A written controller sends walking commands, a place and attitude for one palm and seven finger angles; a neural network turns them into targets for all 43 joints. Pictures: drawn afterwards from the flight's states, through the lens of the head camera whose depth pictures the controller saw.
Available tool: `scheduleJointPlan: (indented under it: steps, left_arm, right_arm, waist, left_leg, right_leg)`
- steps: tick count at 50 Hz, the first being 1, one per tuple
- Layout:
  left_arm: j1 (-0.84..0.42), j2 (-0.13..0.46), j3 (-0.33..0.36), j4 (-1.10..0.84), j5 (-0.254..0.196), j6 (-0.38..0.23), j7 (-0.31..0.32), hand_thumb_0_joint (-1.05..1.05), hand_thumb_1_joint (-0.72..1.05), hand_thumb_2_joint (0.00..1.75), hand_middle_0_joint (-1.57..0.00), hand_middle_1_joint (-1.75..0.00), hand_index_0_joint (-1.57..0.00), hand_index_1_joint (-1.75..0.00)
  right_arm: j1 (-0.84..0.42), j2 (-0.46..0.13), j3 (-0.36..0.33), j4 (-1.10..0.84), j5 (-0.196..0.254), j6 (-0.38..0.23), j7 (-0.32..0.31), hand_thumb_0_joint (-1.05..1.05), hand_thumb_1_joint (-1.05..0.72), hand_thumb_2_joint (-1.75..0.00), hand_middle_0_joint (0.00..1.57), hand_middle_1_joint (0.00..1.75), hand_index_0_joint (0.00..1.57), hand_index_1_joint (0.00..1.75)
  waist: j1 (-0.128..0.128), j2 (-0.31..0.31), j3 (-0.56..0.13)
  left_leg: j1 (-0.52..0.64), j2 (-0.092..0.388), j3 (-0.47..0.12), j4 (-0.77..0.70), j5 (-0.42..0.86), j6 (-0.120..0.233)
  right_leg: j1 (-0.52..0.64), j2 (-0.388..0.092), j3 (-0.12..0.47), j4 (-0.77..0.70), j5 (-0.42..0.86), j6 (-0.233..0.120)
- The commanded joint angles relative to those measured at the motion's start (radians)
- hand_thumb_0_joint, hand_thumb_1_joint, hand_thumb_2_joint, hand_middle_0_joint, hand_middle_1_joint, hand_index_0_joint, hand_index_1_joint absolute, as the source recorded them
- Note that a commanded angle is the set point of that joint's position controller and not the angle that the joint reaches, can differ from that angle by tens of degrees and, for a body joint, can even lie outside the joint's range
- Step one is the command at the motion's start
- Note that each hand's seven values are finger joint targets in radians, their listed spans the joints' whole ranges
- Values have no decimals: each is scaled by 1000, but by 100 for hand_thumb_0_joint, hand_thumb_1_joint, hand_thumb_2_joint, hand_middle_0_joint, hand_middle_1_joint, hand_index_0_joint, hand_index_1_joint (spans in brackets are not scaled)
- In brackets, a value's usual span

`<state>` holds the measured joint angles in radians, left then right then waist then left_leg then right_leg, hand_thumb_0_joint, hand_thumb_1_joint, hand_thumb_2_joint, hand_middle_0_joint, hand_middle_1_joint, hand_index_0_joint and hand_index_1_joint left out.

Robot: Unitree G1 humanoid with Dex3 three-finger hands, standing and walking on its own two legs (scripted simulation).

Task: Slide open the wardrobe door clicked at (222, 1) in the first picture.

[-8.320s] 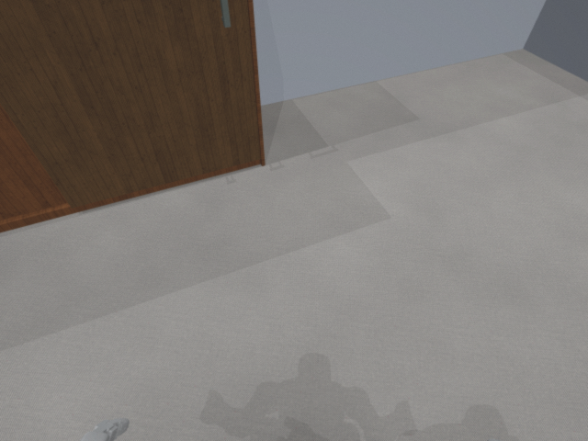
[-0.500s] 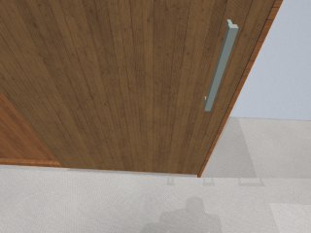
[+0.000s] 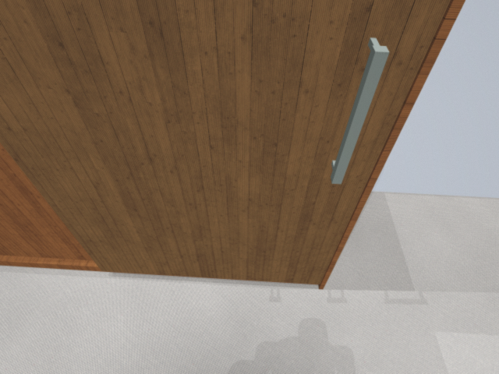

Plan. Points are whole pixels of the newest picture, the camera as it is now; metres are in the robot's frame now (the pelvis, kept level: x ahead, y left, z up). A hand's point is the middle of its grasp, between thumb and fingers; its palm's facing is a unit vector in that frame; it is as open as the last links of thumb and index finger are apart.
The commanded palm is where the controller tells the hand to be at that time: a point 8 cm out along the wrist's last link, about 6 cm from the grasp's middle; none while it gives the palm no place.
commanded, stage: shuffle to correct the standing spot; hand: right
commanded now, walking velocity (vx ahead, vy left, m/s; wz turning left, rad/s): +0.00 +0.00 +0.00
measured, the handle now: (352, 121) +0.56 -0.16 +0.12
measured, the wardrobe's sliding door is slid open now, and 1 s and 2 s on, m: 0.00 0.00 0.00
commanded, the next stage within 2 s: come to a stop and stand still in 0.36 s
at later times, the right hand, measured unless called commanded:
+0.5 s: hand out of the picture +0.03 -0.19 -0.18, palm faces +0.01 +0.99 -0.14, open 7.4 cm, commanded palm none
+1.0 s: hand out of the picture +0.16 -0.23 -0.19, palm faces +0.06 +0.98 -0.18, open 7.3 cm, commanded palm none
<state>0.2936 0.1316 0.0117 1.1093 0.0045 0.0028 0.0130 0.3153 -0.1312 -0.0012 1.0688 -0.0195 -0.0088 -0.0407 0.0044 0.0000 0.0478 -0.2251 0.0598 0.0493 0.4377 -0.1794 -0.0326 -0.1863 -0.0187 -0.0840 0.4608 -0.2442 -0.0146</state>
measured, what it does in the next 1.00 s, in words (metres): steps on the spot: left foot, then right foot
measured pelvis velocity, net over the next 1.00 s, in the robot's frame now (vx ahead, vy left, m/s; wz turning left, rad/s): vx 0.08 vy -0.05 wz -0.04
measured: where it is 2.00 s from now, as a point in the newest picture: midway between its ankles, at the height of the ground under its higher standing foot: outside the picture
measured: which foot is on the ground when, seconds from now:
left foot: down 0.00-0.40, up 0.42-0.66, down 0.68-1.00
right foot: down 0.00-0.70, up 0.72-0.98, down 1.00-1.00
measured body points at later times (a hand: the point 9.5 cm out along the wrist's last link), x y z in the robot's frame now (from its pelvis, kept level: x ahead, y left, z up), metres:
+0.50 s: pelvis +0.06 -0.03 +0.00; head +0.07 -0.04 +0.45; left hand -0.01 +0.18 -0.15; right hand +0.03 -0.24 -0.17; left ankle +0.04 +0.10 -0.69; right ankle +0.00 -0.11 -0.74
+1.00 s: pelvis +0.08 -0.05 -0.02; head +0.11 -0.07 +0.43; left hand +0.14 +0.19 -0.16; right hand +0.16 -0.28 -0.18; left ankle +0.16 +0.09 -0.74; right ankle +0.08 -0.16 -0.74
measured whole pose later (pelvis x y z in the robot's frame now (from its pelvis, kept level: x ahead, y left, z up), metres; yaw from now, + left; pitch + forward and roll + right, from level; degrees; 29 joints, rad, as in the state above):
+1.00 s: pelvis +0.08 -0.05 -0.02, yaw -2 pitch -1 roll +1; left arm 0.19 0.16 0.06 1.00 0.01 0.01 0.02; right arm 0.14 -0.17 -0.05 0.96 -0.03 0.03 -0.04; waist 0.01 0.02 0.10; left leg -0.39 0.06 0.10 0.60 -0.18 -0.01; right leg -0.29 -0.05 -0.05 0.66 -0.36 0.02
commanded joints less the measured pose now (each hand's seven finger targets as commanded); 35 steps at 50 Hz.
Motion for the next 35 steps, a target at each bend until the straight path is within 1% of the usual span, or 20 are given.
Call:
scheduleJointPlan:
  steps: [1,3,6,8,11,14,16,18,19,20,21,22,24,26,28,30,32,33,34,35]
  left_arm:
    - [73,91,17,-20,2,-17,7,0,90,90,-20,-30,-20,-30]
    - [77,92,15,-14,5,-16,7,0,90,90,-20,-30,-20,-30]
    - [96,95,17,-9,10,-5,5,0,90,90,-20,-30,-20,-30]
    - [98,96,20,-12,14,4,3,0,90,90,-20,-30,-20,-30]
    - [115,78,18,-19,16,5,1,0,90,90,-20,-30,-20,-30]
    - [131,60,13,-32,15,-4,1,0,90,90,-20,-30,-20,-30]
    - [151,55,14,-32,15,-13,0,0,90,90,-20,-30,-20,-30]
    - [221,69,18,-16,15,-19,3,0,90,90,-20,-30,-20,-30]
    - [278,104,25,3,17,-25,7,0,90,90,-20,-30,-20,-30]
    - [342,143,33,23,19,-33,14,0,90,90,-20,-30,-20,-30]
    - [367,139,28,32,23,-39,21,0,90,90,-20,-30,-20,-30]
    - [367,124,19,36,24,-46,26,0,90,90,-20,-30,-20,-30]
    - [335,101,5,28,22,-61,29,0,90,90,-20,-30,-20,-30]
    - [295,106,-1,18,23,-65,38,0,90,90,-20,-30,-20,-30]
    - [251,102,-6,17,17,-63,47,0,90,90,-20,-30,-20,-30]
    - [206,109,-2,13,8,-56,53,0,90,90,-20,-30,-20,-30]
    - [199,112,10,9,-2,-44,53,0,90,90,-20,-30,-20,-30]
    - [219,93,15,4,-7,-38,50,0,90,90,-20,-30,-20,-30]
    - [248,69,20,-3,-10,-28,43,0,90,90,-20,-30,-20,-30]
    - [261,45,31,0,-13,-16,41,0,90,90,-20,-30,-20,-30]
  right_arm:
    - [78,-91,-23,-23,0,-18,-9,0,-90,-90,20,30,20,30]
    - [85,-87,-21,-14,0,-19,-8,0,-90,-90,20,30,20,30]
    - [91,-92,-27,-13,-7,-12,-4,0,-90,-90,20,30,20,30]
    - [99,-101,-34,-15,-10,-6,0,0,-90,-90,20,30,20,30]
    - [124,-113,-46,-21,-10,-6,3,0,-90,-90,20,30,20,30]
    - [161,-132,-60,-19,-2,-10,2,0,-90,-90,20,30,20,30]
    - [150,-130,-66,-26,-1,-11,4,0,-90,-90,20,30,20,30]
    - [89,-105,-64,-46,-6,-6,8,0,-90,-90,20,30,20,30]
    - [63,-66,-55,-61,-9,-5,12,0,-90,-90,20,30,20,30]
    - [23,-23,-41,-84,-15,-9,15,0,-90,-90,20,30,20,30]
    - [-24,-29,-38,-108,-20,-14,16,0,-90,-90,20,30,20,30]
    - [-34,-31,-41,-112,-18,-22,18,0,-90,-90,20,30,20,30]
    - [-42,-26,-40,-102,-10,-34,28,0,-90,-90,20,30,20,30]
    - [-45,3,-33,-96,1,-25,29,0,-90,-90,20,30,20,30]
    - [-29,10,-29,-84,7,-10,22,0,-90,-90,20,30,20,30]
    - [5,-22,-36,-69,13,-4,14,0,-90,-90,20,30,20,30]
    - [81,-71,-46,-47,11,-6,7,0,-90,-90,20,30,20,30]
    - [112,-118,-56,-43,7,-13,0,0,-90,-90,20,30,20,30]
    - [128,-167,-65,-43,5,-19,-8,0,-90,-90,20,30,20,30]
    - [124,-193,-70,-31,6,-23,-8,0,-90,-90,20,30,20,30]
  waist:
    - [0,-10,17]
    - [0,-6,19]
    - [0,0,49]
    - [-5,12,102]
    - [-11,83,130]
    - [-14,128,98]
    - [0,89,76]
    - [36,-7,100]
    - [60,-154,117]
    - [82,-298,127]
    - [93,-281,160]
    - [80,-220,144]
    - [55,-93,117]
    - [36,-38,85]
    - [15,-79,49]
    - [-10,-132,18]
    - [-47,-97,-10]
    - [-51,-39,-55]
    - [-43,65,-111]
    - [-27,124,-132]
  left_leg:
    - [26,58,-64,-73,32,37]
    - [22,56,-65,-82,-14,37]
    - [-18,53,-74,-98,-235,43]
    - [-60,54,-92,-116,-361,47]
    - [-76,89,-150,-149,-441,74]
    - [-22,148,-219,-175,-440,121]
    - [-58,154,-206,-149,-433,132]
    - [-157,82,-108,-34,-398,104]
    - [-240,5,-8,135,-315,74]
    - [-354,-46,96,339,-276,43]
    - [-475,-30,59,481,-323,47]
    - [-509,1,17,566,-310,55]
    - [-478,32,17,578,-290,51]
    - [-360,29,24,476,-230,37]
    - [-218,9,39,342,-124,31]
    - [-94,-8,44,185,-34,35]
    - [54,-15,39,16,154,39]
    - [181,50,-45,38,434,64]
    - [281,195,-191,90,805,141]
    - [300,334,-231,65,1019,242]
  right_leg:
    - [-57,-87,95,-126,38,2]
    - [-54,-82,92,-132,-11,3]
    - [-78,-74,93,-140,-203,-3]
    - [-126,-65,91,-132,-298,-9]
    - [-161,-34,58,-48,-271,-12]
    - [-181,-9,10,62,-166,-8]
    - [-128,-13,8,53,-160,-9]
    - [-46,-48,71,-59,-217,-23]
    - [19,-138,201,-167,-266,-55]
    - [97,-250,366,-281,-239,-101]
    - [177,-297,432,-291,-25,-147]
    - [215,-313,422,-246,205,-182]
    - [214,-302,320,-180,540,-205]
    - [173,-258,212,-156,728,-170]
    - [120,-208,138,-127,851,-118]
    - [106,-194,113,-86,900,-87]
    - [80,-165,102,17,804,-47]
    - [-14,-133,97,93,629,-19]
    - [-120,-57,70,199,296,9]
    - [-166,14,45,320,-196,26]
